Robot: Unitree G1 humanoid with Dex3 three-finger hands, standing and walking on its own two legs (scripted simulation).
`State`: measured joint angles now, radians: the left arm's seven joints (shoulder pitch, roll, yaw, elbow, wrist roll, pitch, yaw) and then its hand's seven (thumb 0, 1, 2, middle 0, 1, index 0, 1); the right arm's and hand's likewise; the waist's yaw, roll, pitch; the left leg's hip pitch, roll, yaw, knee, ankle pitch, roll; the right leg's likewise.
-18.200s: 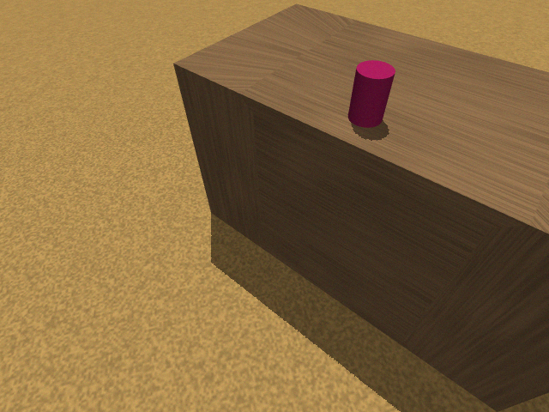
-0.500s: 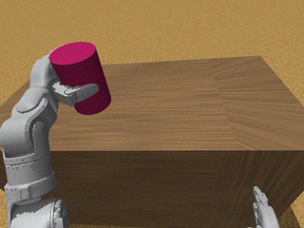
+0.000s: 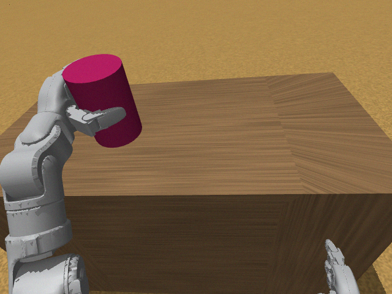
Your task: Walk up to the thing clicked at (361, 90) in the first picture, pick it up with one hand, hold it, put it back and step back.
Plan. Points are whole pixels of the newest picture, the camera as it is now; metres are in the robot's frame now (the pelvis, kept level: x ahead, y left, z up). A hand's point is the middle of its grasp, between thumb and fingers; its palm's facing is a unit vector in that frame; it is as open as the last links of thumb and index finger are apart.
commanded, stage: hold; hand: left
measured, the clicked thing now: (107, 103) +0.34 +0.16 +0.29
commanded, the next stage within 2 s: crouch in 0.52 s
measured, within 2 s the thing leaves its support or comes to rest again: neither
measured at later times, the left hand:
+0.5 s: hand (102, 97) +0.34 +0.16 +0.30, palm faces +0.07 -1.00 -0.01, open 11.7 cm
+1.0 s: hand (116, 110) +0.38 +0.16 +0.25, palm faces +0.10 -0.99 +0.03, open 11.7 cm
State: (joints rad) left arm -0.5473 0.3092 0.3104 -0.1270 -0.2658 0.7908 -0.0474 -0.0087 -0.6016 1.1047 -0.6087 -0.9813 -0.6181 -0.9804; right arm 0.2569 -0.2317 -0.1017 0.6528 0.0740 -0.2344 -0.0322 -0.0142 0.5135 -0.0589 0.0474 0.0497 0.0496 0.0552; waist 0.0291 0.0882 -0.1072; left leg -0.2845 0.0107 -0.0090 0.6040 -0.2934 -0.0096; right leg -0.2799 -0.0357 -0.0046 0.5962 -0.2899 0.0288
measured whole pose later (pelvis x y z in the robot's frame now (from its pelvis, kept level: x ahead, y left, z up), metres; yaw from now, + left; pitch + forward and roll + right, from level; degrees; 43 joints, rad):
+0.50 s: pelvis -0.01 +0.00 +0.00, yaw +0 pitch -2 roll +0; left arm -0.58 0.31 0.30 -0.10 -0.26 0.80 -0.04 -0.01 -0.60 1.10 -0.61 -0.98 -0.62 -0.98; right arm 0.26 -0.23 -0.09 0.66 0.07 -0.25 -0.03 -0.01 0.51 -0.06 0.05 0.05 0.05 0.06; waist 0.03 0.09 -0.10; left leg -0.29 0.01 -0.01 0.60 -0.28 -0.01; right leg -0.29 -0.04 0.00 0.60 -0.28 0.03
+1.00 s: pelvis -0.01 +0.00 +0.00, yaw +0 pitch -1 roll +0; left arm -0.65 0.30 0.27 0.21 -0.22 0.64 -0.02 -0.01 -0.59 1.09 -0.62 -0.96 -0.63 -0.96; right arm 0.23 -0.22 -0.08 0.71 0.05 -0.29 -0.06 -0.01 0.55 -0.05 0.05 0.05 0.05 0.06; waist 0.00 0.06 -0.08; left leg -0.32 0.01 -0.01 0.60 -0.27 -0.01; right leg -0.33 -0.04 0.00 0.61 -0.27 0.03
